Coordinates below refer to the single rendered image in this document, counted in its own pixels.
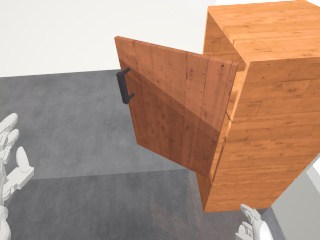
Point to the robot left hand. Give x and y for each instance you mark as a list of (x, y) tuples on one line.
[(21, 174)]

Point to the robot left forearm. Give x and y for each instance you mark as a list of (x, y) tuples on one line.
[(5, 232)]

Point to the handle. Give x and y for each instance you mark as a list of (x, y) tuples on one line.
[(123, 86)]

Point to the cupboard door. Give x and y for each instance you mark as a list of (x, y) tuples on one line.
[(180, 101)]

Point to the robot right hand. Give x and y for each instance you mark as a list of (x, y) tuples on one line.
[(259, 229)]

